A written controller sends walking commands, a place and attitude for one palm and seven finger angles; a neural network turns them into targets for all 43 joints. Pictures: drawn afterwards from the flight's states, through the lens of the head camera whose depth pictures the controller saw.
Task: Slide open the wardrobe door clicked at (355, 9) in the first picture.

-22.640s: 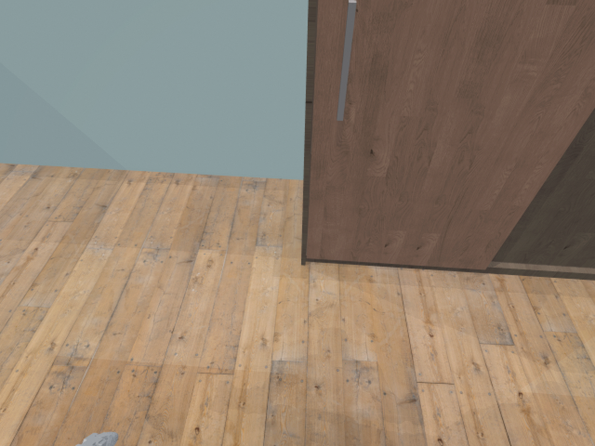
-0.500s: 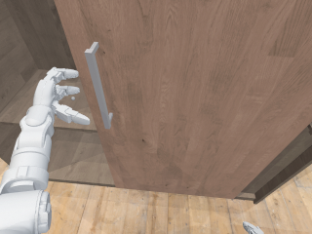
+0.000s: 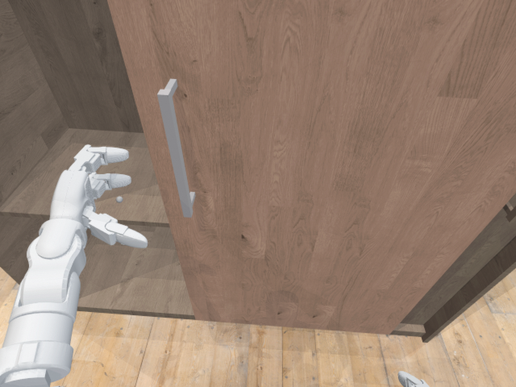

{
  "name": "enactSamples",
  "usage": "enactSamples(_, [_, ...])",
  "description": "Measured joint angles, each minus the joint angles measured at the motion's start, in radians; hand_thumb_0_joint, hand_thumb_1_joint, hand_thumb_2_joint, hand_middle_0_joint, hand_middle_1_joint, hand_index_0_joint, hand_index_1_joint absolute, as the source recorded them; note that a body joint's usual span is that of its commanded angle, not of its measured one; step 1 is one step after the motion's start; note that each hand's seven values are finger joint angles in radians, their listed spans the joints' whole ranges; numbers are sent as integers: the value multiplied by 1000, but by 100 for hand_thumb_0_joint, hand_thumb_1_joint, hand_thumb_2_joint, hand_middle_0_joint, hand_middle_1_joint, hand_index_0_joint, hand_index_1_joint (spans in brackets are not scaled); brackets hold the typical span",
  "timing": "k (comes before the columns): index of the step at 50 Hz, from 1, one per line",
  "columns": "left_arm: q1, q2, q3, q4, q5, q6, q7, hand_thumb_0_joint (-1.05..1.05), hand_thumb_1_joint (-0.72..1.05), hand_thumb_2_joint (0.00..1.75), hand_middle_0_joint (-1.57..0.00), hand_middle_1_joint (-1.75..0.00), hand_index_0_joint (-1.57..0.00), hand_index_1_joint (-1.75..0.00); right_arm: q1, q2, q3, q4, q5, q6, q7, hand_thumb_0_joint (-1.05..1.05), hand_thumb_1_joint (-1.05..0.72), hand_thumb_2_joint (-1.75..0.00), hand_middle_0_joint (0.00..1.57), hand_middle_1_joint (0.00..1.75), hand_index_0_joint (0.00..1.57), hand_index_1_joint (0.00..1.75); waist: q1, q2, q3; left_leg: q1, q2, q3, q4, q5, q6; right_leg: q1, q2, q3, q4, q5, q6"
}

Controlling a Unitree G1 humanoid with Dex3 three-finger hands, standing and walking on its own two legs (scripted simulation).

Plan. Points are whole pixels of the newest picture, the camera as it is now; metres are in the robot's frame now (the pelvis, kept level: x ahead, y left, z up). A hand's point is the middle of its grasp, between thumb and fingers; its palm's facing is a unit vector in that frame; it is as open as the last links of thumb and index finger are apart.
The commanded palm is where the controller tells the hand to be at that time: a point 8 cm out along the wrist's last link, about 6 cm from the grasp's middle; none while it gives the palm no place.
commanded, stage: slip the hand off the handle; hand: left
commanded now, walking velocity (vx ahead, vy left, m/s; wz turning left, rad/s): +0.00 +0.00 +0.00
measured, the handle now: (181, 157) +0.48 +0.17 +0.11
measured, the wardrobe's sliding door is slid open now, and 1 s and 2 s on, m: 0.56 0.56 0.56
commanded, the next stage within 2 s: draw the hand back to the body in 0.32 s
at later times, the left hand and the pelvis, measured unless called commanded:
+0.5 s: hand (105, 229) +0.29 +0.23 +0.14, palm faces +0.14 -0.99 -0.09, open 14.6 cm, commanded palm +0.25 +0.28 +0.14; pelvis -0.02 -0.01 +0.00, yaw +3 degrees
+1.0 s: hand (72, 259) +0.23 +0.24 +0.15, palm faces +0.12 -0.98 -0.15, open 14.4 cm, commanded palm +0.19 +0.28 +0.16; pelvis -0.01 -0.01 +0.00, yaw +2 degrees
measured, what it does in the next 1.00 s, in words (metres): stands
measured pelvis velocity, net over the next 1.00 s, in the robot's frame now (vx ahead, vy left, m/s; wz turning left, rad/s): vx -0.01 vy -0.01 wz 0.03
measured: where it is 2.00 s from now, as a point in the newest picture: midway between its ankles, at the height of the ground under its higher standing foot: outside the picture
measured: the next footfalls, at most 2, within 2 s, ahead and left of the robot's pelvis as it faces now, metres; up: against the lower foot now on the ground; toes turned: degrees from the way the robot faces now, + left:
none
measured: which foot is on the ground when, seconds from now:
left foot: down 0.00-1.00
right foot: down 0.00-1.00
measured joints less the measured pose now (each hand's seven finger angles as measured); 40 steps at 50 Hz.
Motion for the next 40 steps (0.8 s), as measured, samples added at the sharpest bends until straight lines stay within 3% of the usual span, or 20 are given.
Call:
enactSamples(10, [9, -22, -70, -57, -16, 60, 10, -2, -54, 20, -26, -115, -25, -115, -122, 5, 30, -7, 12, -36, -34, 1, -90, -90, 20, 30, 20, 30, 55, 6, 15, 30, -18, -33, -11, 29, -9, 31, -14, -37, 9, 5, -2])
enactSamples(23, [72, -19, -64, -119, -20, 83, 7, -2, -54, 20, -26, -115, -26, -115, -127, 21, 60, -14, 12, -47, -39, 1, -90, -90, 21, 30, 20, 30, 60, 2, 35, 61, -8, -37, -22, 41, -16, 60, -3, -39, -1, 17, -17])
enactSamples(27, [56, -8, 3, -68, -168, 38, -160, -2, -54, 20, -26, -115, -25, -115, -107, 13, 78, 21, 14, -77, -58, 1, -90, -90, 21, 30, 20, 30, 47, 2, 42, 70, -1, -45, -20, 41, -13, 82, 6, -46, -23, 24, -22])
enactSamples(30, [82, 25, 34, -72, -190, 6, -248, -2, -54, 20, -26, -115, -25, -115, -80, 7, 71, 11, 15, -105, -54, 1, -90, -90, 21, 30, 20, 30, 42, 4, 36, 72, 6, -38, -18, 35, -16, 82, 12, -36, -27, 26, -24])
enactSamples(34, [159, 35, 66, -142, -210, 23, -273, -2, -54, 20, -26, -115, -25, -115, -50, -8, 53, -16, 21, -133, -40, 1, -90, -90, 21, 30, 20, 30, 38, 16, 26, 70, 8, -27, -24, 33, -16, 75, 12, -25, -27, 26, -22])
enactSamples(40, [267, 11, 86, -266, -224, 55, -262, -2, -55, 20, -26, -115, -25, -115, -47, -18, 41, -18, 21, -154, -36, 1, -90, -90, 20, 30, 20, 30, 52, 20, 14, 68, 8, -26, -16, 25, -14, 75, 13, -24, -24, 19, -20])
